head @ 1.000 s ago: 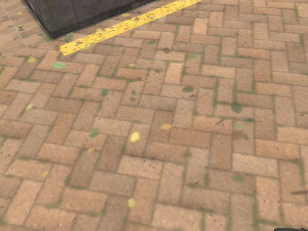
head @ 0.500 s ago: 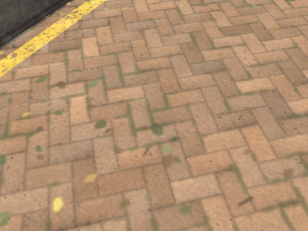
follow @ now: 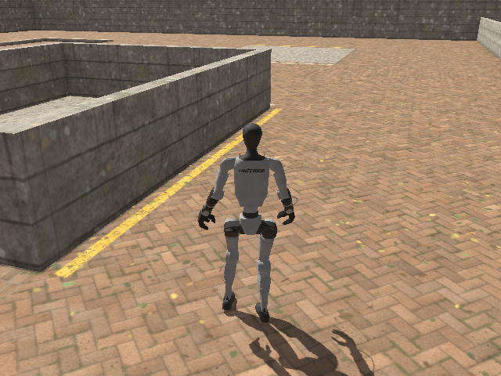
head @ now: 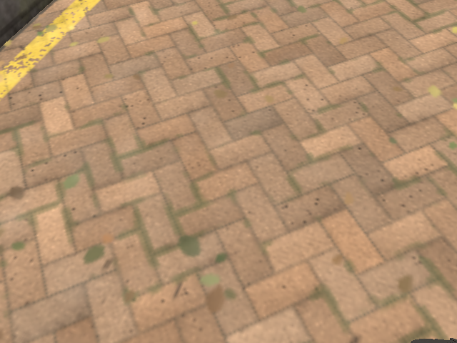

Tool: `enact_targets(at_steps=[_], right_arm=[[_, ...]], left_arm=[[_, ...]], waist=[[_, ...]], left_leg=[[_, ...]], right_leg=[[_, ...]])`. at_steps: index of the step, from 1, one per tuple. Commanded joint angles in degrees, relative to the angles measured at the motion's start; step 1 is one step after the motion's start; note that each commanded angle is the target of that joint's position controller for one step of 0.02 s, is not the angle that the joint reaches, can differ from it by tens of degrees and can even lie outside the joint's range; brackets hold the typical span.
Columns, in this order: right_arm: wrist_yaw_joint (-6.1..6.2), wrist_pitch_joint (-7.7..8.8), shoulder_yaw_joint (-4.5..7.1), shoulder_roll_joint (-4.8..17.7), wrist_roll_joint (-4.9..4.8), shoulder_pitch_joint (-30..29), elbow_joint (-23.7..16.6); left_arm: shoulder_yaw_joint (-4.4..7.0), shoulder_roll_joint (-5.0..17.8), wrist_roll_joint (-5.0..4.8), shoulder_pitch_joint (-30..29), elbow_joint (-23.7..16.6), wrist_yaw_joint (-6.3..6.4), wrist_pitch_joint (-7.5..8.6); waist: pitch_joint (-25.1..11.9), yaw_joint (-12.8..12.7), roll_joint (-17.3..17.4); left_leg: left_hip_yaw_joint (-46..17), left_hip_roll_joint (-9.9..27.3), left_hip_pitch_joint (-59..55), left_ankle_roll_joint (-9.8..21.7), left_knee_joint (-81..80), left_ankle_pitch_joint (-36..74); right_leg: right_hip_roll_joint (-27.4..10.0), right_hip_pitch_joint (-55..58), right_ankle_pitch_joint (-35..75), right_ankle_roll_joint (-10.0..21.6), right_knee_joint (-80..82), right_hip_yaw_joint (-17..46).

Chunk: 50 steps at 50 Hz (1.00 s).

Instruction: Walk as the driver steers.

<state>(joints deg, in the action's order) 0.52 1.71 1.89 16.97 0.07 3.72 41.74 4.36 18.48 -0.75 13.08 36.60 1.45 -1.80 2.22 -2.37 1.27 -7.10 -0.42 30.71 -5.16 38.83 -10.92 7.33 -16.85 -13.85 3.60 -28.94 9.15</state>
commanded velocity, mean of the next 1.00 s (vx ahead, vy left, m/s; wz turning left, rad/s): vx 0.42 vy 0.00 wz -0.60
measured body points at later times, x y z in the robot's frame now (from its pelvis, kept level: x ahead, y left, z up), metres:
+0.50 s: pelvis +0.18 -0.03 +0.00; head +0.21 -0.04 +0.45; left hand +0.47 +0.12 -0.07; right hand +0.10 -0.32 -0.12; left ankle +0.10 +0.14 -0.74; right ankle +0.25 -0.19 -0.71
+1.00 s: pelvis +0.43 -0.16 +0.00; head +0.45 -0.19 +0.44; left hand +0.61 +0.08 -0.11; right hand +0.51 -0.50 -0.07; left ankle +0.63 -0.15 -0.72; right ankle +0.26 -0.19 -0.74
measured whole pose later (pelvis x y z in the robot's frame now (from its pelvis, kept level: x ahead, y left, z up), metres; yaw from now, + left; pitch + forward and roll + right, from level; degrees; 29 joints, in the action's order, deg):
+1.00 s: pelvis +0.43 -0.16 +0.00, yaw -35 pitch +2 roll +0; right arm -2.1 6.3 1.6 16.5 -0.1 -1.0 38.5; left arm 4.3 17.6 -1.7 24.0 41.1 1.2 1.7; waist 1.4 -5.4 2.4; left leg -4.6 -0.4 30.6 -1.3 27.8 0.9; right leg 5.7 -1.9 -23.0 3.6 -23.6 11.7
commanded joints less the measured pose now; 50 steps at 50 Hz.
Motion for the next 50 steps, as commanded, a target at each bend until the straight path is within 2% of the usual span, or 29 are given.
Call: enact_targets(at_steps=[1,2,3,4,5,6,7,9,11,17,22,24,25,26,27,28,29,30,31,32,33,34,35,38,42,44,46,49,50], right_arm=[[-0.47,1.33,2.5,7.02,-0.58,0.94,-3.65],[-0.56,1.9,2.83,7.02,-0.61,3.01,-3.11],[-0.26,2.33,3.5,8.91,-0.04,5.52,-2.83],[0.3,2.22,4.27,12.88,1.05,8.06,-2.69],[-0.12,2.19,5.05,14.11,1.58,12.3,-0.92],[-0.19,2.61,4.22,10.63,0.69,10.36,-2.06],[0.01,2.55,3.72,8.63,0.08,8.62,-2.41],[0.52,2.34,3.12,6.98,-0.32,7.68,-2.42],[0.8,2.63,3.05,6.84,0.22,9.39,-1.75],[0.37,3.01,3.82,9.29,0.25,11.98,0.2],[-0.28,2.58,4.55,11.57,-0.97,13.24,1.9],[-0.48,2.16,4.97,12.48,-1.65,13.62,2.5],[-0.47,1.92,5.21,13.15,-1.94,13.2,2.57],[-0.36,1.67,5.4,13.81,-2.21,12.35,2.54],[-0.19,1.53,5.08,12.76,-2.23,12.69,2.61],[0.07,1.77,4.07,10.26,-0.79,13.81,1.86],[-0.37,3.01,1.46,2.81,1.84,15.95,-2.92],[-0.81,4.85,1.98,6.87,-0.04,11.66,-2.97],[-1.25,5.85,2.93,10.26,-2.22,7.27,-4.34],[-1.09,6.43,2.51,9.46,-1.71,6.88,-4.22],[-0.77,6.54,2.62,9.29,-0.14,6.81,-3.69],[-0.8,6.13,2.86,9.34,0.47,7.45,-3.38],[-0.97,5.58,2.85,8.99,0.56,7.83,-3.21],[-1.1,4.31,2.22,6.6,1.13,6.1,-3.24],[-1.73,4.48,0.83,3.5,0.77,-3.93,-5.53],[-2.19,4.77,0.78,3.69,0.11,-7.31,-6.52],[-2.43,5.03,1.31,5.1,-0.27,-8.44,-7.14],[-2.46,5.53,2.31,6.94,-0.36,-6.63,-7.0],[-2.25,5.74,2.84,7.54,-0.32,-3.59,-6.35]], left_arm=[[2.03,7.8,-0.29,-2.06,-4.34,0.06,0.46],[1.69,6.85,-0.4,-2.78,-4.49,0.0,0.62],[0.78,3.94,0.0,-1.36,-4.42,-0.01,0.99],[-0.31,0.26,0.3,2.91,-4.91,-0.19,1.39],[0.04,2.98,-0.32,1.9,-6.99,-0.18,2.17],[1.22,7.47,-0.26,0.66,-6.25,-0.17,2.4],[1.93,8.86,-0.04,-0.95,-5.82,-0.22,2.12],[1.91,7.51,0.13,-1.57,-5.82,-0.69,1.85],[1.15,4.75,-0.35,-2.78,-6.43,-1.51,2.38],[-0.1,1.93,-0.54,-7.77,-8.6,-2.53,3.08],[-0.58,1.35,-0.74,-11.61,-9.82,-3.81,3.14],[-0.33,2.03,-0.79,-11.96,-10.41,-4.19,2.94],[0.04,2.71,-0.6,-10.85,-10.42,-4.27,2.84],[0.82,3.84,-0.32,-7.42,-9.67,-4.21,2.72],[2.41,6.28,-0.25,0.53,-7.17,-3.9,2.52],[4.44,10.26,-0.76,11.86,-4.3,-3.03,2.07],[5.56,18.42,-1.25,12.51,-4.72,-2.43,2.39],[3.97,13.7,-0.95,13.73,-6.2,-2.85,3.6],[2.75,10.26,-0.25,11.67,-5.36,-3.07,4.6],[2.31,8.91,-0.17,9.01,-5.36,-3.03,5.03],[1.85,7.57,-0.07,5.36,-5.71,-2.94,5.0],[1.31,6.46,0.54,2.9,-6.29,-2.76,5.05],[1.22,6.33,0.79,1.71,-6.42,-2.53,5.15],[1.41,7.07,0.15,2.42,-4.77,-1.5,5.54],[1.96,8.4,-0.46,5.89,-2.07,-0.4,5.08],[2.23,8.99,-0.75,8.04,-0.66,-0.3,4.94],[2.22,8.49,-1.12,9.39,0.57,-0.22,4.76],[2.42,8.16,-0.96,9.34,1.49,0.1,4.03],[2.37,7.76,-0.83,8.84,1.47,0.05,3.73]], waist=[[-8.11,2.39,-9.93],[-7.23,3.97,-10.07],[-8.08,4.42,-7.03],[-9.65,2.29,4.97],[-7.29,3.47,14.43],[-4.46,4.14,9.07],[-2.48,4.16,6.77],[-1.51,4.23,6.36],[-1.08,5.11,6.65],[-1.17,7.03,5.24],[1.02,7.8,5.08],[1.67,7.16,5.21],[1.15,5.9,5.45],[-0.98,3.15,5.13],[-5.64,-0.98,2.92],[-11.83,-5.82,-1.37],[-15.8,-1.42,-20.57],[-22.11,-4.89,-14.29],[-14.05,-4.8,-10.85],[-10.47,-2.75,-7.29],[-7.6,-0.47,-4.54],[-6.31,1.62,-5.26],[-5.74,2.64,-5.85],[-3.61,3.25,-4.28],[-1.06,0.02,-5.26],[-0.68,-1.26,-5.48],[-0.51,-1.29,-5.86],[-0.79,0.1,-7.68],[-1.96,1.66,-8.4]], left_leg=[[1.29,-1.3,-9.63,1.81,-7.12,-0.92],[1.88,-0.66,-14.49,3.24,-12.45,1.84],[-2.53,5.23,-21.2,6.02,-15.83,0.05],[-16.98,16.57,-31.18,12.47,-19.65,-6.44],[-34.92,23.67,-33.12,19.02,-25.67,-18.98],[-32.61,22.46,-31.38,19.07,-25.99,-25.4],[-25.65,19.78,-29.27,16.88,-25.35,-23.41],[-16.69,16.21,-27.62,14.46,-26.22,-17.63],[-9.78,14.17,-25.99,14.14,-28.17,-11.35],[1.23,15.24,-28.36,15.33,-29.87,0.93],[7.93,16.05,-28.47,13.73,-28.85,4.08],[9.18,17.38,-29.81,12.94,-27.3,6.73],[10.37,17.64,-30.15,12.35,-24.71,13.43],[12.91,16.91,-29.66,11.25,-18.76,24.74],[16.69,14.45,-26.9,9.56,-7.21,34.01],[17.99,11.95,-15.23,6.99,9.18,26.61],[15.54,1.43,10.6,2.79,30.89,-18.41],[2.41,0.35,16.66,3.53,38.82,-21.68],[2.34,2.88,21.21,4.81,39.28,-16.01],[2.51,5.1,18.68,5.57,34.97,-11.14],[2.42,6.61,15.0,5.23,30.17,-8.19],[2.04,7.49,10.95,5.04,27.1,-5.98],[2.29,7.3,8.69,4.46,25.22,-4.84],[3.93,5.65,7.39,2.01,17.61,-0.78],[4.64,2.01,2.35,1.22,-1.05,13.82],[4.44,0.56,-1.06,1.6,-5.49,17.25],[2.74,0.35,-2.1,2.5,-8.75,16.96],[2.08,0.34,-4.7,4.6,-10.81,10.24],[3.18,-0.13,-9.15,5.72,-12.0,8.39]], right_leg=[[-13.5,2.87,5.07,7.45,4.01,16.74],[-11.99,0.54,-0.49,6.37,2.21,17.19],[-9.02,-3.46,-9.55,4.24,-3.73,14.77],[-1.75,-14.22,-22.6,0.66,-16.63,5.22],[-1.46,-26.13,-23.89,-0.91,-26.76,0.55],[-5.42,-28.33,-18.77,-2.06,-32.21,1.41],[-6.78,-28.62,-14.82,-3.08,-34.08,-0.06],[-9.1,-28.62,-9.09,-4.47,-35.34,-1.83],[-10.17,-27.59,-4.03,-4.96,-35.21,-4.23],[-12.28,-26.41,4.59,-6.18,-23.31,-6.23],[-11.86,-20.13,6.03,-4.13,-12.14,-9.73],[-11.18,-17.77,3.03,-2.16,-9.59,-11.09],[-9.97,-14.83,1.0,-0.87,-8.17,-12.36],[-7.65,-8.44,0.99,0.68,-5.4,-14.36],[-4.68,3.66,3.45,2.63,-2.2,-15.73],[-6.85,21.48,3.46,5.3,-2.39,-9.27],[-23.15,37.54,-7.39,15.71,4.8,24.79],[-26.69,39.5,-15.22,18.28,13.18,38.25],[-25.5,34.94,-9.75,15.92,13.29,30.32],[-23.14,27.95,-3.3,14.43,12.58,23.63],[-20.91,21.12,3.57,13.16,12.54,18.41],[-19.05,16.09,8.77,12.57,13.68,15.0],[-18.37,13.13,11.82,12.76,14.83,13.93],[-16.54,7.67,18.63,13.05,16.19,9.24],[-12.73,3.33,15.41,9.5,15.53,5.2],[-13.31,2.7,12.48,8.56,15.31,6.86],[-14.58,5.55,10.35,7.84,13.17,9.83],[-16.29,10.41,12.58,6.62,8.35,13.8],[-15.62,10.56,15.95,5.95,5.7,14.13]])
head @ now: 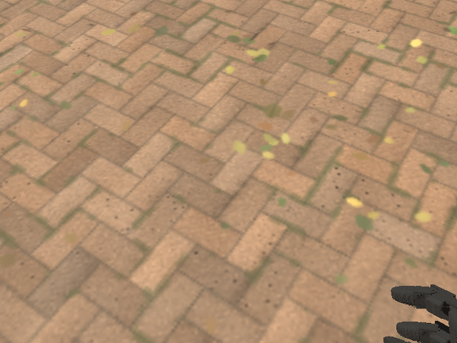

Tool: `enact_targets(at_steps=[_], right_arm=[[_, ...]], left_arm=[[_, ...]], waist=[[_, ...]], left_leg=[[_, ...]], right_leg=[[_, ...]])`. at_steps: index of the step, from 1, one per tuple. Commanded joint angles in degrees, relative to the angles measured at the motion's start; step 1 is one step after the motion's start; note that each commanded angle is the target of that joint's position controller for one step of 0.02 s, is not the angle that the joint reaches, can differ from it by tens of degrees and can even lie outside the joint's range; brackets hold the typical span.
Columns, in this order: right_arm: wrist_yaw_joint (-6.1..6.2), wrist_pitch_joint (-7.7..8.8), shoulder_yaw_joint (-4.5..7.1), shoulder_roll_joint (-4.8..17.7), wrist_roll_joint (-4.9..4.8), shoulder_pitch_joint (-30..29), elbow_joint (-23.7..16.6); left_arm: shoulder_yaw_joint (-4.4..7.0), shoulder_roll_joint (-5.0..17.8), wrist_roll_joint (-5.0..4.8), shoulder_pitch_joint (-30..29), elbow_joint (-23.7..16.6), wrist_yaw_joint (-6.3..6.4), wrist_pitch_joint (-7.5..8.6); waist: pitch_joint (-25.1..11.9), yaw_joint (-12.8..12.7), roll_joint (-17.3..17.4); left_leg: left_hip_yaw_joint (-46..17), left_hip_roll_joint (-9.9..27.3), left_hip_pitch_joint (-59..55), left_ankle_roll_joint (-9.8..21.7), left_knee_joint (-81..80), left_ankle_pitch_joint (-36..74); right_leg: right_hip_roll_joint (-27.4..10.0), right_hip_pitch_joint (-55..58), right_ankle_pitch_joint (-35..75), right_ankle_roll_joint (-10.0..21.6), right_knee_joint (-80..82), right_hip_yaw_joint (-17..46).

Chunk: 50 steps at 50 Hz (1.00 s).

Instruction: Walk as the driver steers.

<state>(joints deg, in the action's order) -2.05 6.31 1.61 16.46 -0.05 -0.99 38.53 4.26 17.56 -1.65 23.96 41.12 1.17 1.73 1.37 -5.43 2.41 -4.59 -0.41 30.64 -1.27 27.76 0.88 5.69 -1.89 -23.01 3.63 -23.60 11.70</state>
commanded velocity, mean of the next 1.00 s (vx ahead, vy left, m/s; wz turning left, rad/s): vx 0.50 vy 0.00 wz -0.03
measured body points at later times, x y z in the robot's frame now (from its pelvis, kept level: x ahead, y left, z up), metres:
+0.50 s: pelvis +0.27 -0.03 +0.00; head +0.30 -0.04 +0.45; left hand +0.55 +0.15 -0.06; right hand +0.21 -0.31 -0.13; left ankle +0.16 +0.13 -0.73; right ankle +0.39 -0.16 -0.72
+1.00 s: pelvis +0.54 -0.07 +0.00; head +0.57 -0.06 +0.44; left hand +0.55 +0.22 -0.13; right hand +0.76 -0.29 -0.10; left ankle +0.71 +0.06 -0.71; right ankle +0.39 -0.16 -0.73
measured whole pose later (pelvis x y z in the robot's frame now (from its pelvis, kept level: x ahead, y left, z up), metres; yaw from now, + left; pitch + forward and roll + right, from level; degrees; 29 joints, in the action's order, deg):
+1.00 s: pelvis +0.54 -0.07 +0.00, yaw +3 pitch +2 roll -2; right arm -3.6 2.4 1.8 15.1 -1.0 5.0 40.8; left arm 3.6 16.4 -0.3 19.3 48.5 0.5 3.7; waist 1.6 -4.2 2.0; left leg 1.1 2.9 34.8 2.9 34.8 -1.3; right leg 1.7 6.8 -21.3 0.2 -13.0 -11.7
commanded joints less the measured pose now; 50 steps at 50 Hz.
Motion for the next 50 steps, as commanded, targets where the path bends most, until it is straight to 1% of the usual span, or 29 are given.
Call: enact_targets(at_steps=[1,2,3,4,5,6,7,8,11,13,16,19,22,24,25,26,27,28,29,30,31,32,34,36,41,44,47,48,50], right_arm=[[0.72,1.36,4.09,9.46,0.16,6.87,-1.93],[1.23,1.42,4.94,12.17,1.04,15.83,-1.23],[1.08,0.6,5.95,15.94,1.46,21.65,0.92],[0.54,0.4,4.94,11.11,-0.11,21.62,0.96],[0.7,0.11,4.04,7.71,-0.31,19.05,0.72],[0.79,-0.28,3.58,6.69,0.27,16.19,0.53],[0.81,-0.5,3.24,5.69,0.6,14.57,1.05],[0.93,-0.36,2.85,4.93,1.1,13.92,1.37],[0.91,0.22,2.92,5.11,0.16,14.36,3.0],[1.04,0.29,3.47,7.33,-0.38,14.96,3.99],[1.21,-0.28,3.76,9.12,-0.84,15.73,4.95],[1.18,-0.92,3.82,10.29,-1.39,19.12,6.61],[1.28,-1.81,4.0,11.27,-1.85,21.43,8.21],[1.56,-2.52,4.12,12.1,-2.01,20.85,8.68],[1.71,-2.73,3.75,11.3,-1.98,20.92,8.77],[1.9,-2.65,2.78,9.19,-1.18,20.9,8.21],[1.8,-1.84,0.87,3.72,0.08,24.39,5.79],[1.74,-0.81,0.83,4.64,-0.46,24.6,6.13],[1.33,-0.24,2.21,9.23,-1.93,21.16,5.21],[1.18,-0.11,2.15,9.13,-2.47,17.98,4.66],[1.29,-0.33,2.15,8.33,-1.82,16.52,4.71],[1.37,-1.0,2.44,7.95,-1.3,16.97,5.1],[1.35,-2.52,2.1,5.52,-1.43,19.03,6.11],[1.66,-3.44,2.11,4.7,-1.48,17.48,5.54],[0.74,-3.03,1.71,3.29,-1.03,10.25,3.26],[-0.24,-2.89,1.02,2.11,-0.97,4.42,0.78],[-1.3,-2.93,0.97,2.42,-1.0,0.74,-1.97],[-1.7,-2.94,1.1,2.72,-1.01,0.28,-2.81],[-2.12,-3.19,1.93,4.31,-1.0,2.53,-3.6]], left_arm=[[1.88,7.08,0.28,-2.75,-3.41,0.14,0.09],[0.66,4.13,1.2,-3.18,-4.73,-0.07,0.09],[-0.68,-0.2,-0.22,5.57,-5.45,-0.13,0.54],[-0.19,4.54,-0.81,6.35,-3.99,0.1,0.8],[0.72,7.77,-0.75,0.47,-3.96,0.03,0.73],[0.72,7.9,-0.07,-3.84,-4.81,0.16,0.7],[0.76,7.22,0.74,-7.19,-5.79,0.04,1.0],[0.74,6.18,0.7,-7.57,-6.08,-0.28,1.07],[-0.23,2.68,0.6,-7.43,-5.87,-0.85,0.83],[-1.02,1.46,1.37,-10.89,-7.02,-1.1,1.06],[-1.8,0.69,1.3,-16.01,-7.74,-1.95,1.95],[-1.82,1.24,0.76,-21.25,-8.8,-2.59,2.4],[-1.4,2.55,0.51,-24.19,-10.1,-3.09,2.54],[-0.54,4.05,0.78,-20.83,-9.32,-3.14,2.61],[0.64,5.94,1.12,-14.6,-7.28,-2.85,2.5],[2.03,8.89,1.32,-5.52,-5.04,-2.29,2.27],[3.26,14.99,2.42,1.13,-4.39,-1.66,1.75],[2.61,12.8,1.41,2.47,-3.89,-1.91,1.66],[1.38,9.58,1.09,-1.17,-3.93,-2.18,1.91],[0.76,7.5,1.21,-4.55,-4.26,-2.23,2.07],[0.28,5.88,1.62,-7.72,-4.16,-2.42,2.32],[-0.14,4.29,2.04,-9.92,-4.14,-2.55,2.84],[0.04,3.98,2.25,-11.48,-3.21,-2.58,3.92],[0.43,4.62,2.59,-11.2,-1.78,-2.31,4.82],[0.76,6.02,2.46,-10.07,0.73,-1.31,4.95],[1.13,7.3,1.98,-6.82,2.88,-0.87,4.42],[1.53,8.09,1.24,-4.49,4.72,-0.67,3.01],[1.67,8.47,1.05,-4.43,4.99,-0.51,2.45],[2.1,10.05,0.96,-5.36,4.75,0.09,1.44]], waist=[[-4.86,7.72,-9.01],[-13.66,11.6,-5.08],[-22.59,8.46,13.53],[-20.18,9.08,12.17],[-11.84,10.33,6.43],[-6.96,9.68,2.17],[-2.97,8.88,0.96],[-1.89,7.36,2.1],[-1.26,5.82,3.36],[-0.25,6.25,2.37],[0.39,7.88,1.57],[0.88,9.79,1.66],[1.8,9.65,2.16],[0.08,6.47,2.33],[-3.84,3.21,1.43],[-9.95,-0.95,-0.19],[-18.08,-0.98,-12.61],[-22.02,-1.12,-17.11],[-13.83,-0.65,-12.81],[-8.49,0.52,-10.3],[-4.82,2.09,-7.49],[-3.13,3.92,-8.06],[-2.41,5.85,-8.38],[-0.7,6.14,-6.88],[1.68,4.07,-5.23],[3.66,1.55,-3.87],[4.47,0.68,-3.77],[4.21,1.04,-4.19],[0.93,3.31,-6.44]], left_leg=[[1.12,0.6,-18.25,3.62,-2.6,-3.05],[-6.4,8.95,-33.9,7.21,-0.4,-5.59],[-32.65,22.04,-54.07,16.69,-4.64,-18.73],[-41.52,23.46,-52.64,16.62,-9.42,-30.73],[-33.22,20.93,-45.24,14.35,-10.83,-30.87],[-25.99,18.65,-37.89,13.05,-11.4,-24.22],[-20.93,16.61,-31.52,13.09,-12.62,-17.18],[-17.23,14.98,-27.61,12.86,-13.89,-12.91],[-11.35,13.71,-23.85,14.21,-17.18,-6.71],[-8.68,14.17,-23.19,15.18,-19.04,-3.4],[-3.05,12.26,-22.24,13.79,-19.91,-0.98],[-0.84,12.26,-23.25,12.45,-19.15,-0.36],[-1.4,14.71,-27.46,11.23,-17.18,0.81],[-0.03,14.68,-28.76,9.71,-11.93,9.62],[2.45,12.41,-27.44,8.36,-3.99,17.34],[5.01,9.63,-20.93,6.2,8.35,14.34],[8.49,2.05,-0.05,1.84,30.88,-7.56],[1.34,-1.07,8.92,1.44,41.23,-33.46],[-0.39,2.56,14.33,2.07,45.13,-30.98],[0.72,5.11,14.27,2.66,43.82,-26.0],[1.21,6.79,12.57,2.45,40.76,-21.91],[0.5,8.35,9.41,2.19,38.17,-18.78],[0.03,8.56,5.08,1.21,36.96,-15.32],[-1.4,8.04,6.8,0.3,34.13,-11.29],[0.06,6.2,6.96,0.33,17.51,4.08],[2.48,5.69,7.34,1.47,10.99,6.27],[4.29,4.94,10.44,3.35,7.53,1.08],[5.4,4.29,10.26,4.16,6.9,-1.81],[9.12,0.91,4.31,6.26,7.04,-8.02]], right_leg=[[-10.9,-5.65,29.35,4.28,-6.37,9.83],[-7.57,-12.39,22.85,2.21,-21.3,6.45],[0.72,-32.78,-6.23,-2.23,-41.1,-0.66],[-2.7,-39.79,-9.97,-2.89,-49.3,0.58],[-4.73,-41.79,-4.77,-3.25,-51.31,-0.07],[-6.58,-40.53,-1.01,-3.44,-50.45,-2.5],[-7.92,-39.71,1.27,-3.37,-47.6,-3.03],[-9.32,-37.19,2.84,-3.08,-45.32,-3.12],[-10.44,-34.68,3.21,-3.17,-37.71,-5.28],[-11.44,-35.46,6.93,-3.71,-30.92,-6.8],[-11.17,-32.31,16.97,-3.83,-19.68,-8.89],[-9.59,-28.78,22.31,-3.85,-12.48,-10.56],[-8.78,-27.92,19.88,-2.14,-8.38,-10.73],[-7.07,-21.14,18.18,-0.29,-5.09,-12.42],[-5.58,-11.63,18.19,1.15,-3.59,-13.69],[-8.84,2.02,18.25,3.33,-4.68,-10.24],[-23.88,22.06,11.63,11.0,-2.86,13.57],[-28.17,23.88,4.03,14.9,5.27,30.34],[-26.46,17.95,0.8,12.77,6.38,24.2],[-24.19,10.93,3.41,11.04,7.22,15.83],[-21.88,4.28,7.62,10.0,9.17,10.47],[-20.2,-0.53,12.25,9.07,11.06,6.36],[-19.28,-5.85,17.88,9.12,14.28,0.9],[-19.15,-7.11,22.13,9.18,16.16,-3.94],[-17.37,-5.46,26.69,6.63,17.65,-13.99],[-18.95,-1.49,27.38,6.06,17.67,-16.63],[-21.04,6.31,32.61,5.27,14.17,-18.12],[-21.54,8.3,37.39,4.76,12.08,-18.73],[-21.51,10.29,57.06,3.33,4.67,-20.56]])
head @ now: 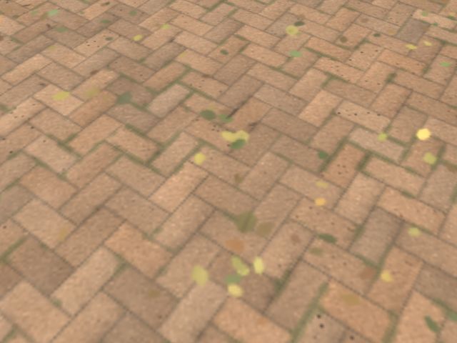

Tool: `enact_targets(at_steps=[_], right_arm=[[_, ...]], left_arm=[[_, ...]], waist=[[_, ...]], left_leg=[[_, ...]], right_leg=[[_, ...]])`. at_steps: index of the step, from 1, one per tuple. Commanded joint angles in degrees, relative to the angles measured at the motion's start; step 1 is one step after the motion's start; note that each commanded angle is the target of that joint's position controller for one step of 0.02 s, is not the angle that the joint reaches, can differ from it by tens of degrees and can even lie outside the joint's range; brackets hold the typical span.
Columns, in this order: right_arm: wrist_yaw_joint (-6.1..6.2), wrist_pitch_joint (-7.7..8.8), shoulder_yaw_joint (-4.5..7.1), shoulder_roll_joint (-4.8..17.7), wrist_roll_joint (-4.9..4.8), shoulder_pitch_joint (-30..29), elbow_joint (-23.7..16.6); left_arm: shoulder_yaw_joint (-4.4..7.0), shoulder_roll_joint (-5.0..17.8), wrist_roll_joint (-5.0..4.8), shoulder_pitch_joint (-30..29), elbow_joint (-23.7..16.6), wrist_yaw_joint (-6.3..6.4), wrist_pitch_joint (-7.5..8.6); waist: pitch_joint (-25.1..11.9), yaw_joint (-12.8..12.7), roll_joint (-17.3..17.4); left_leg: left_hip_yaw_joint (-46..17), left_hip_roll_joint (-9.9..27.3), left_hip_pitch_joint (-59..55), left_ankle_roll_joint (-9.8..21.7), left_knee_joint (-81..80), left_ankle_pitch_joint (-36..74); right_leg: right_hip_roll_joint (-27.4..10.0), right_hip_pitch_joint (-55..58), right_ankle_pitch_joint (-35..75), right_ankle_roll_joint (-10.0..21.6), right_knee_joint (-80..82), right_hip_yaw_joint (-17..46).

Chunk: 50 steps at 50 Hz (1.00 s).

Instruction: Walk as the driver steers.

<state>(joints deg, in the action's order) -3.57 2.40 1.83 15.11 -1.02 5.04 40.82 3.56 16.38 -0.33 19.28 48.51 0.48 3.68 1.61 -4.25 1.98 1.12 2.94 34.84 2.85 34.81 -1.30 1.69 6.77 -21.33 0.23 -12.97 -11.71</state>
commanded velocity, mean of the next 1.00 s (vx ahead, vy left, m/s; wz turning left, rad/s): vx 0.50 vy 0.00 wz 0.54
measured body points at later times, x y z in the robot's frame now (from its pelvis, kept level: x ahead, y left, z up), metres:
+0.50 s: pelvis +0.30 +0.02 +0.00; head +0.33 +0.03 +0.45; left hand +0.46 +0.31 -0.07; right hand +0.42 -0.26 -0.10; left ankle +0.17 +0.10 -0.73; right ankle +0.48 -0.07 -0.72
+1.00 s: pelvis +0.54 +0.12 +0.00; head +0.57 +0.15 +0.45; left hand +0.38 +0.36 -0.13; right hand +0.87 +0.06 -0.07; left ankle +0.60 +0.30 -0.71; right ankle +0.48 -0.07 -0.73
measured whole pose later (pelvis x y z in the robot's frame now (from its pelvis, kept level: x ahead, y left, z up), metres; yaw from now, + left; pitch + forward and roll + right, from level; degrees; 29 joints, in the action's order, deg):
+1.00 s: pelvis +0.54 +0.12 +0.00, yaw +34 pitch +2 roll -2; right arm -2.7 1.3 2.6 15.2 -1.0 3.7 33.4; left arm 4.1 17.7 -1.6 20.2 50.3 -0.4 3.8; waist 2.5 -5.7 1.3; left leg 0.3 2.8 32.4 3.5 34.4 -6.2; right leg -1.6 5.8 -21.7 -2.3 -15.1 -11.7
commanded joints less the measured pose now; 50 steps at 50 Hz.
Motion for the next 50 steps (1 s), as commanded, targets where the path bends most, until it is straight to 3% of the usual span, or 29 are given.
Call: enact_targets(at_steps=[1,2,3,4,5,6,7,8,9,12,14,17,19,22,24,25,26,27,28,29,30,31,32,34,38,42,46,48,50], right_arm=[[-0.53,0.47,2.65,7.25,-0.04,0.94,-5.29],[-0.02,0.35,4.25,9.86,-0.22,9.23,-3.49],[1.11,-0.21,6.15,14.21,-0.38,18.73,-1.59],[1.6,-0.06,7.01,19.77,-0.86,18.14,-1.83],[1.69,0.43,5.62,14.88,-0.49,20.05,-3.06],[1.81,0.91,4.89,12.36,0.12,18.02,-2.84],[1.93,1.2,4.62,11.31,0.03,14.55,-3.26],[2.04,1.21,4.15,9.71,0.07,10.88,-4.02],[2.3,1.28,3.68,8.56,0.83,8.86,-5.02],[2.94,1.37,3.88,9.14,0.55,8.03,-5.33],[3.7,1.25,4.39,10.83,0.32,9.23,-4.77],[4.41,0.58,4.63,11.42,-0.13,11.57,-3.82],[4.52,0.22,4.75,11.69,-0.3,13.98,-2.89],[4.71,-0.19,4.66,10.86,-0.64,15.41,-2.2],[4.78,-0.47,4.76,10.69,-0.38,14.44,-2.45],[4.69,-0.53,4.35,9.4,-0.23,13.84,-2.77],[4.42,-0.34,3.21,6.37,0.22,13.77,-3.51],[4.43,0.04,1.99,2.41,-0.02,19.77,-4.7],[4.45,0.41,1.9,4.88,-1.26,22.57,-5.56],[4.54,0.16,3.21,10.07,-1.51,18.63,-4.54],[4.53,-0.22,3.64,11.2,-0.82,13.65,-5.32],[4.45,-0.4,3.71,10.46,-0.18,11.46,-5.89],[4.19,-0.6,3.89,9.58,-0.06,10.72,-6.21],[3.71,-1.2,3.51,6.98,-0.63,11.54,-6.34],[3.46,-1.58,2.86,5.06,-0.23,8.0,-8.12],[2.15,-0.81,2.26,4.04,-0.27,2.4,-9.13],[1.07,-0.26,1.56,2.88,-0.39,-3.97,-11.44],[0.79,-0.15,1.98,4.09,-0.12,-4.66,-12.19],[0.92,-0.25,3.44,6.87,0.51,1.13,-11.14]], left_arm=[[2.97,11.9,-0.31,-1.09,-2.87,1.18,-1.08],[2.87,11.93,-0.39,-1.92,-3.2,1.56,-1.51],[2.18,10.7,0.27,-1.3,-4.25,1.9,-1.16],[-0.71,1.72,2.05,5.18,-6.89,0.48,0.56],[-0.12,6.25,0.22,-0.54,-7.14,-0.53,2.95],[0.61,8.92,-1.94,-6.59,-9.28,-1.09,4.24],[0.23,8.06,-1.55,-8.2,-9.92,-0.87,4.93],[0.5,8.05,-0.05,-8.64,-9.55,-0.45,4.96],[0.89,8.43,0.62,-7.54,-9.43,-0.37,4.4],[0.66,6.49,1.31,-6.22,-9.56,-0.32,2.52],[-0.02,4.87,1.48,-10.18,-10.88,-0.18,2.06],[-0.79,3.26,1.16,-17.04,-12.3,-0.67,2.42],[-0.63,3.94,0.38,-20.11,-13.21,-1.1,2.74],[0.32,6.35,-0.09,-20.81,-13.74,-1.61,3.32],[1.11,7.65,-0.23,-17.77,-13.12,-1.68,3.84],[1.83,8.56,-0.02,-13.21,-11.91,-1.41,4.08],[2.69,10.74,0.95,-6.33,-11.13,-0.99,4.38],[3.78,15.39,1.96,0.67,-10.33,-0.6,4.01],[3.94,14.77,0.66,3.16,-8.43,-1.24,3.25],[2.6,9.47,0.17,-0.13,-9.69,-1.14,3.0],[1.93,7.46,0.39,-2.95,-10.02,-0.9,2.49],[1.39,6.25,0.78,-5.36,-9.86,-0.85,2.23],[0.97,5.03,1.03,-6.73,-9.45,-0.73,2.19],[0.98,4.71,0.91,-7.25,-8.58,-0.65,2.6],[1.99,7.38,0.75,-6.3,-6.48,-0.59,3.04],[2.27,8.96,0.41,-5.87,-5.1,-0.38,2.35],[2.54,10.55,-0.78,-1.05,-2.2,-0.74,1.39],[2.86,11.75,-1.49,-0.38,-1.11,-0.85,0.72],[3.12,13.34,-1.93,-1.02,-0.5,-0.58,0.08]], waist=[[-2.5,4.78,-7.03],[-6.97,9.52,-6.26],[-12.57,13.67,-1.56],[-17.88,6.81,13.4],[-24.08,11.17,7.04],[-15.7,11.99,4.45],[-10.39,9.55,-0.61],[-6.55,7.18,-2.6],[-5.51,5.11,-1.23],[-3.6,3.08,-0.54],[-1.91,4.04,-0.18],[-1.41,6.96,1.59],[-1.58,8.32,2.26],[-1.87,7.78,3.43],[-2.21,5.61,5.15],[-4.04,3.08,5.09],[-10.25,-0.21,2.33],[-18.89,0.42,-10.13],[-20.45,1.16,-21.29],[-12.39,-0.2,-12.84],[-6.8,-0.37,-8.82],[-3.33,0.73,-6.83],[-1.43,1.91,-7.54],[-0.75,3.04,-9.12],[0.06,2.85,-6.44],[1.19,0.94,-5.47],[3.47,-0.89,-4.59],[3.57,0.29,-5.22],[-1.21,5.11,-6.9]], left_leg=[[4.97,-4.74,-6.06,3.46,0.34,-8.4],[5.17,-7.0,-18.04,5.45,-2.55,-6.37],[-4.69,-2.02,-36.11,8.7,-4.05,-5.09],[-37.03,13.2,-56.77,20.12,-7.79,-13.36],[-48.8,15.97,-60.35,21.68,-15.69,-19.14],[-40.02,14.23,-54.85,18.45,-17.29,-15.33],[-33.45,11.8,-46.38,16.55,-17.44,-9.93],[-28.33,9.68,-38.41,15.34,-18.18,-3.15],[-25.44,8.26,-32.98,15.17,-19.37,2.2],[-20.74,6.35,-24.45,15.45,-21.79,8.64],[-17.33,4.26,-20.64,14.17,-22.3,8.84],[-14.52,0.79,-17.63,10.6,-21.0,2.79],[-16.79,1.53,-18.43,9.61,-20.1,-1.09],[-22.32,3.75,-24.13,8.43,-15.38,-5.01],[-25.12,4.55,-25.88,7.38,-11.58,-4.12],[-24.4,2.67,-25.11,6.02,-7.49,-2.21],[-21.22,-0.38,-21.19,4.06,4.09,-4.15],[-13.24,-8.16,-5.14,-0.15,23.27,-21.92],[-10.87,-7.01,7.98,-1.45,35.32,-33.87],[-11.99,-3.62,11.36,-2.03,39.92,-28.65],[-9.63,-1.79,11.05,-2.29,40.03,-24.04],[-8.98,-0.12,9.27,-2.48,37.83,-20.69],[-8.91,1.49,7.34,-2.47,35.36,-18.47],[-7.42,2.78,4.27,-2.63,32.95,-16.45],[-6.93,3.8,7.25,-3.81,24.9,-9.99],[-3.83,3.11,4.65,-3.29,11.85,1.03],[-1.47,1.31,1.85,-1.2,2.75,-0.04],[-0.15,-0.26,0.07,0.63,-0.11,-5.01],[2.59,-3.84,-10.81,3.08,-2.98,-8.07]], right_leg=[[-17.0,1.39,64.12,5.94,-13.04,1.96],[-15.22,-2.8,65.17,4.35,-24.26,0.5],[-12.89,-16.12,50.09,2.09,-40.76,0.56],[-0.45,-43.28,-7.02,-1.85,-61.47,4.65],[0.58,-49.92,-12.3,-1.05,-67.69,17.36],[-2.44,-53.96,-7.0,0.23,-66.39,18.13],[-4.86,-52.6,-2.21,0.77,-61.4,17.61],[-6.45,-49.44,0.07,0.26,-56.19,17.14],[-7.49,-45.23,1.72,-0.28,-53.91,17.51],[-7.59,-41.6,3.83,-3.08,-46.67,15.81],[-6.6,-41.04,10.32,-4.61,-38.54,14.67],[-3.53,-35.71,23.65,-4.96,-24.51,13.96],[-2.01,-33.33,27.02,-4.82,-20.18,14.4],[-1.85,-32.55,23.41,-3.26,-15.76,16.92],[-1.9,-28.83,18.64,-1.25,-14.41,16.67],[-1.99,-22.29,18.42,0.31,-12.2,15.75],[-7.84,-10.05,16.6,3.43,-13.1,20.44],[-20.86,10.18,9.42,10.66,-11.54,40.05],[-27.2,14.09,-7.16,15.32,-5.5,59.71],[-24.65,7.54,-13.89,12.91,-3.43,53.7],[-22.06,0.48,-8.15,10.5,-3.24,44.05],[-19.45,-5.84,-0.61,9.67,-2.08,37.29],[-17.42,-9.85,4.71,9.11,-0.76,32.22],[-15.75,-13.64,10.27,9.16,1.82,25.62],[-16.89,-12.38,19.3,11.07,4.37,18.09],[-15.33,-10.7,24.23,9.38,4.47,9.63],[-17.01,-7.06,25.8,9.08,4.31,7.55],[-18.37,-3.61,34.16,8.66,1.63,6.96],[-17.84,-2.35,53.56,7.16,-8.37,4.61]])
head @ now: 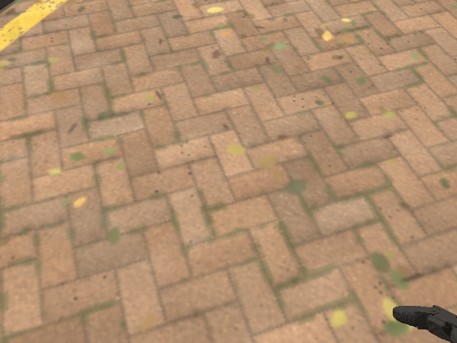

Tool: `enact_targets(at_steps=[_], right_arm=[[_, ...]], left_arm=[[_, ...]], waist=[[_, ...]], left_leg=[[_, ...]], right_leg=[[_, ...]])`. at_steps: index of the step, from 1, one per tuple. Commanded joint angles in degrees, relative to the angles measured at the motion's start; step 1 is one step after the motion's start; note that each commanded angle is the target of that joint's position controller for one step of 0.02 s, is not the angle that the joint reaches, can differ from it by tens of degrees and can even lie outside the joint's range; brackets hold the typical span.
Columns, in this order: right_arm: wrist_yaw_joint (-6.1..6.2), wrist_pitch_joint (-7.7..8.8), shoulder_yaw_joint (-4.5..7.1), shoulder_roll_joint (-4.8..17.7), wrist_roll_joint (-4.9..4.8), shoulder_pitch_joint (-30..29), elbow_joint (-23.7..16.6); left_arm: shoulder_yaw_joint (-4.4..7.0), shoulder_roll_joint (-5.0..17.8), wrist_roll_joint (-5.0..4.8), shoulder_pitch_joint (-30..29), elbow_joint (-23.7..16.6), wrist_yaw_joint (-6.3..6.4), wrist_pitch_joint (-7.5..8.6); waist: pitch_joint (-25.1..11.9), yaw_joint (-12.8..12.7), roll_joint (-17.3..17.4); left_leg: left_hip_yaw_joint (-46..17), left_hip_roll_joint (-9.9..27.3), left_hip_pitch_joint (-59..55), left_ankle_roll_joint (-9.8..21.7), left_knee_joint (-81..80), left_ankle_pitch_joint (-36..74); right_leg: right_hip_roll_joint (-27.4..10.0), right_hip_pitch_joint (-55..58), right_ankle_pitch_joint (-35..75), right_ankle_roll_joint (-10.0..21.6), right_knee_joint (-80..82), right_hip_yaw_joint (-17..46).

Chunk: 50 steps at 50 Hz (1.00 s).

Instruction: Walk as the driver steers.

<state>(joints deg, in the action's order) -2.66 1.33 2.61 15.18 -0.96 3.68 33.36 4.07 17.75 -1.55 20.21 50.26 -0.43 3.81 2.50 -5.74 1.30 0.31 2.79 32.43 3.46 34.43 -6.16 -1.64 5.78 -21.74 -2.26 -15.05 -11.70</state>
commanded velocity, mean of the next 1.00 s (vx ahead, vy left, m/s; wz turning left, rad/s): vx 0.47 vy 0.00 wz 0.05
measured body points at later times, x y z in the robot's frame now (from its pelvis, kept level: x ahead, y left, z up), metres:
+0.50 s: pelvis +0.28 +0.01 +0.01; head +0.31 +0.01 +0.45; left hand +0.49 +0.24 -0.08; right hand +0.31 -0.28 -0.11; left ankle +0.15 +0.11 -0.73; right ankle +0.46 -0.12 -0.71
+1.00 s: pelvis +0.55 +0.00 +0.01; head +0.58 +0.00 +0.46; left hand +0.55 +0.28 -0.12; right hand +0.77 -0.24 -0.07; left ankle +0.72 +0.13 -0.70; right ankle +0.46 -0.11 -0.73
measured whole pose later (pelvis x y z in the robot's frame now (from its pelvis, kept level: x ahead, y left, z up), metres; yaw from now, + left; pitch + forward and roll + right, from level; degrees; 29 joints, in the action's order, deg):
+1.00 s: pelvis +0.55 +0.00 +0.01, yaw -1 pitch +1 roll -2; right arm -0.9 4.6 2.2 15.1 0.4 2.7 41.8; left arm 2.7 15.8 -0.9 19.7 52.3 0.2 2.9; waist 2.0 -5.2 2.3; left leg -3.4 2.9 31.4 -0.5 29.0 3.8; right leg 3.2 -2.0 -17.2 1.4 -17.9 0.1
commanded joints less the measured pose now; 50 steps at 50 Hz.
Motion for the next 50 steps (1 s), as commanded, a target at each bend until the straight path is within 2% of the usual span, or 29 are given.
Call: enact_targets(at_steps=[1,2,3,4,5,6,7,9,12,14,17,19,22,25,26,27,28,29,30,31,32,33,34,36,38,41,44,47,50], right_arm=[[0.45,0.66,4.18,9.31,0.39,11.23,-0.99],[1.38,0.14,5.65,13.12,0.31,20.74,1.24],[1.74,0.36,6.21,19.22,0.16,21.1,1.66],[1.53,0.84,4.71,13.56,0.17,22.49,0.87],[1.28,1.49,3.85,11.72,0.62,19.6,1.59],[1.29,1.87,3.43,10.46,0.42,16.0,1.85],[1.23,2.08,2.86,8.58,0.62,12.81,1.88],[1.23,2.7,2.3,6.82,1.36,10.12,1.68],[1.54,3.79,2.65,8.13,0.92,10.13,3.35],[2.04,3.85,2.78,8.71,0.93,11.23,4.62],[2.57,3.54,2.87,9.54,0.71,13.15,6.29],[2.66,3.43,3.11,10.44,0.34,15.72,7.94],[2.76,2.87,3.37,10.93,-0.08,17.96,10.18],[3.2,1.96,3.74,11.64,-0.22,17.96,11.53],[3.33,1.62,3.79,12.0,-0.16,17.09,11.58],[3.48,1.2,3.38,11.18,0.1,16.69,11.59],[3.75,1.04,2.2,8.78,1.02,17.68,10.65],[3.14,2.17,0.34,2.43,0.85,25.17,9.57],[2.93,3.35,0.89,6.22,0.25,22.52,10.53],[2.57,4.03,1.93,9.7,-1.27,17.07,9.03],[2.75,4.35,1.75,9.58,-1.24,13.45,8.14],[2.97,4.35,1.9,9.16,-0.32,11.38,7.84],[3.06,3.88,2.11,8.6,0.07,12.22,8.1],[3.09,2.79,1.79,6.46,0.24,14.49,8.99],[3.28,2.17,1.49,5.49,0.59,12.5,8.35],[3.13,2.4,1.06,4.6,0.81,6.88,7.08],[2.56,3.27,0.49,3.11,1.22,0.99,5.89],[1.84,3.9,0.78,3.92,1.05,-2.03,5.06],[1.88,4.21,1.97,7.15,1.6,1.45,5.94]], left_arm=[[2.12,11.18,-0.6,-2.08,-2.07,0.6,-0.31],[0.89,8.7,0.81,-1.83,-3.04,0.85,-0.02],[-1.87,0.92,2.24,4.82,-5.29,-0.08,1.07],[-0.7,6.19,0.43,0.48,-3.95,-0.58,2.4],[0.13,8.62,-1.53,-5.77,-6.48,-0.82,2.98],[-0.22,7.58,-1.11,-7.8,-7.07,-0.48,3.31],[-0.08,7.29,0.2,-8.31,-6.7,-0.18,3.22],[-0.03,6.16,0.6,-5.17,-5.57,-0.31,1.98],[-0.53,3.74,1.27,-6.17,-5.65,-0.13,0.5],[-0.84,3.06,1.65,-9.99,-6.76,-0.15,0.4],[-1.47,1.88,1.37,-15.85,-7.96,-0.87,1.03],[-1.73,1.74,1.0,-19.5,-8.9,-1.38,1.32],[-1.56,2.8,0.79,-22.65,-10.39,-2.16,1.57],[-1.04,4.3,0.97,-20.92,-10.44,-2.7,1.85],[-0.45,5.37,1.04,-17.43,-9.57,-2.59,1.94],[0.81,7.42,1.2,-9.76,-7.18,-2.17,1.92],[1.97,11.05,1.61,-0.1,-5.16,-1.67,1.8],[3.23,16.11,1.88,4.51,-3.97,-1.63,1.4],[1.73,10.61,0.75,4.87,-4.04,-1.87,1.44],[0.94,8.43,0.72,0.68,-4.59,-1.68,1.49],[0.6,7.29,1.13,-3.36,-5.42,-1.49,1.39],[0.18,5.83,1.57,-6.15,-5.71,-1.49,1.36],[-0.31,4.44,2.25,-7.64,-5.94,-1.49,1.62],[-0.32,4.27,2.06,-8.09,-5.52,-1.53,2.11],[0.04,5.62,1.69,-7.46,-4.61,-1.16,2.45],[0.41,6.86,1.48,-5.7,-3.47,-0.38,2.08],[0.37,7.25,1.24,-3.31,-1.93,0.22,1.24],[0.61,7.92,0.68,-0.27,-0.25,0.66,-0.14],[1.26,8.85,0.2,-2.85,-0.87,1.38,-1.18]], waist=[[-7.14,11.36,-5.43],[-13.45,15.35,-1.72],[-21.29,9.29,14.03],[-25.9,13.23,7.43],[-16.27,13.25,6.08],[-11.02,11.08,3.2],[-7.52,9.1,2.07],[-6.28,5.73,3.0],[-3.42,4.55,1.59],[-1.58,5.49,1.18],[0.17,7.7,1.43],[1.0,9.25,1.57],[2.04,9.77,1.8],[0.65,7.88,2.93],[-1.62,5.73,3.6],[-6.54,1.92,2.9],[-14.92,-1.49,-1.11],[-22.45,1.52,-16.48],[-23.55,-0.8,-14.27],[-14.67,-0.41,-10.78],[-9.63,0.94,-6.39],[-5.69,2.33,-4.53],[-4.67,4.27,-5.76],[-4.68,5.9,-6.67],[-2.96,6.11,-5.85],[-1.28,4.64,-4.68],[-0.19,2.87,-4.19],[-1.3,2.09,-5.4],[-3.49,5.36,-6.9]], left_leg=[[4.46,-5.88,-21.82,4.16,-5.54,0.49],[-4.43,0.27,-39.86,6.56,-3.24,3.23],[-35.27,16.5,-57.54,16.98,-7.83,-6.12],[-43.56,18.84,-57.02,17.8,-14.42,-10.63],[-33.98,16.56,-50.34,15.04,-15.56,-6.38],[-26.85,14.0,-42.31,13.19,-16.11,-0.82],[-21.77,12.0,-35.33,12.15,-17.44,4.7],[-17.57,10.13,-27.66,11.96,-21.21,8.42],[-12.85,9.76,-23.17,12.69,-25.22,11.3],[-9.75,8.6,-23.07,11.82,-26.3,11.26],[-5.49,6.41,-22.53,9.45,-26.82,8.62],[-5.27,7.08,-23.64,8.93,-26.92,5.78],[-6.3,9.87,-29.92,8.21,-24.47,6.4],[-6.97,11.7,-35.42,6.55,-19.73,14.58],[-6.14,10.8,-35.93,5.65,-15.34,23.46],[-3.92,7.92,-34.27,4.21,-5.93,30.52],[-1.45,4.76,-25.05,2.12,9.66,20.59],[-0.19,-5.8,-0.97,-2.71,31.87,-11.37],[-8.37,-5.9,6.22,-2.21,38.57,-27.18],[-7.86,-2.58,11.02,-1.48,40.66,-23.44],[-5.83,0.53,10.32,-1.17,38.32,-18.18],[-4.95,2.45,8.71,-1.39,34.65,-14.53],[-5.34,4.09,5.05,-1.5,32.15,-11.83],[-4.75,4.79,1.39,-2.4,29.31,-10.1],[-4.09,5.35,3.02,-3.64,24.86,-7.17],[-3.47,5.33,5.19,-4.67,14.1,2.27],[-1.01,1.92,-0.89,-5.16,2.19,10.11],[-1.73,-0.86,-3.8,-4.81,-3.36,12.67],[-3.57,-1.6,-8.92,-2.77,-8.09,9.9]], right_leg=[[-12.46,-5.34,57.46,8.05,-16.67,2.23],[-10.27,-18.49,42.25,5.79,-32.3,1.64],[0.11,-41.39,-7.27,2.12,-53.87,4.51],[0.47,-46.0,-12.5,2.59,-60.93,15.65],[-1.83,-50.43,-8.2,3.3,-61.8,15.42],[-4.33,-49.7,-2.98,3.64,-58.01,14.78],[-5.86,-47.33,0.28,3.25,-54.1,14.54],[-7.2,-41.0,4.16,2.48,-50.75,15.21],[-7.37,-41.66,8.61,0.52,-44.63,14.55],[-7.25,-43.54,15.52,-0.27,-37.49,14.48],[-5.21,-41.05,26.12,-0.01,-25.25,13.08],[-3.82,-39.41,29.32,0.33,-20.54,12.35],[-3.14,-41.28,26.81,2.17,-16.23,13.29],[-1.88,-38.6,19.98,4.63,-14.07,12.56],[-0.17,-33.2,18.3,5.74,-13.33,10.81],[1.6,-22.54,18.82,7.36,-12.7,9.11],[-5.49,-5.84,21.61,10.54,-15.33,16.64],[-18.94,14.83,8.1,20.53,-10.09,44.64],[-19.44,16.35,-0.5,20.4,-2.84,54.33],[-18.13,9.67,-2.05,17.54,-1.79,46.04],[-16.06,1.68,2.12,15.94,-0.91,39.37],[-14.12,-5.54,7.7,15.46,0.65,34.52],[-12.44,-10.21,12.02,14.91,2.2,31.11],[-11.24,-14.24,16.58,15.7,4.9,27.24],[-11.14,-15.93,19.92,16.5,7.07,23.96],[-9.87,-14.77,22.23,15.48,8.44,19.69],[-6.95,-16.17,35.18,13.33,5.64,14.8],[-7.81,-12.41,37.92,12.33,0.86,16.55],[-8.67,-9.56,37.13,9.79,-7.02,20.77]])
